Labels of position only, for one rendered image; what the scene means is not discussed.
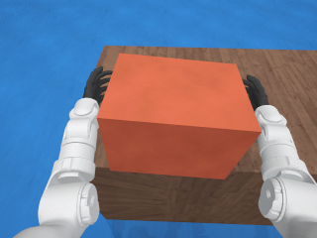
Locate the robot right upper arm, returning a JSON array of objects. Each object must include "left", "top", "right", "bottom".
[{"left": 258, "top": 177, "right": 317, "bottom": 238}]

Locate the right robot forearm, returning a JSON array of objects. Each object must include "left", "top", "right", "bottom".
[{"left": 255, "top": 105, "right": 317, "bottom": 185}]

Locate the robot left hand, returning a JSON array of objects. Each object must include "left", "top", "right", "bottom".
[{"left": 82, "top": 66, "right": 113, "bottom": 106}]

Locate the pedestal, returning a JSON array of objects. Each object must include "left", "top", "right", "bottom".
[{"left": 90, "top": 46, "right": 317, "bottom": 226}]

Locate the robot left upper arm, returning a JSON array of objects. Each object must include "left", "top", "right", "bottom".
[{"left": 13, "top": 181, "right": 100, "bottom": 238}]

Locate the carton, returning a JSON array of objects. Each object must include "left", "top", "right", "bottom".
[{"left": 97, "top": 53, "right": 262, "bottom": 179}]

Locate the left robot forearm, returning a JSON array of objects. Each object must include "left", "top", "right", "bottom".
[{"left": 38, "top": 97, "right": 100, "bottom": 223}]

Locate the robot right hand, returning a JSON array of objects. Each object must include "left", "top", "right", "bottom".
[{"left": 242, "top": 74, "right": 269, "bottom": 112}]

